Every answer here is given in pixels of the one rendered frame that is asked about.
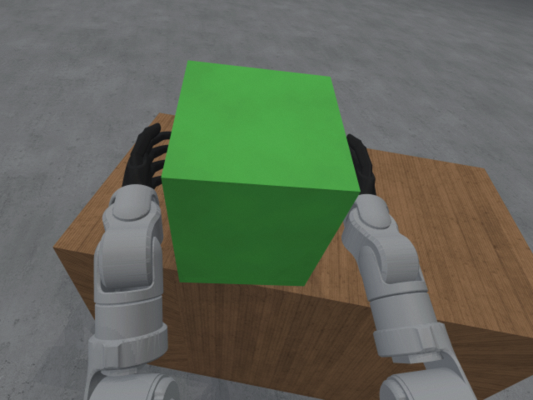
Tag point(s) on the left robot hand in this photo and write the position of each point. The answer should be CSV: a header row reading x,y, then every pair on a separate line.
x,y
140,168

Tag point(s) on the carton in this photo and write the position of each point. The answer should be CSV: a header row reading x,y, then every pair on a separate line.
x,y
258,175

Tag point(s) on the pedestal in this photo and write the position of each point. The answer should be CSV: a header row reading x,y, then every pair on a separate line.
x,y
317,340

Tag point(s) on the robot right upper arm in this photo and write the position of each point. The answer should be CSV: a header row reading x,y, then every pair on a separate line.
x,y
430,384

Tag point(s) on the right robot hand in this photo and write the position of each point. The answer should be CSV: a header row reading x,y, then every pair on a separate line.
x,y
362,165

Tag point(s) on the right robot forearm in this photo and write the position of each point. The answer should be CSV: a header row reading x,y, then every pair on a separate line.
x,y
406,325

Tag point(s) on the robot left upper arm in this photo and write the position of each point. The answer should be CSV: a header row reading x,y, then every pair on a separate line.
x,y
152,386

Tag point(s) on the left robot forearm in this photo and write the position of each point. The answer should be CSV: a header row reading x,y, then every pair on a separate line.
x,y
128,287

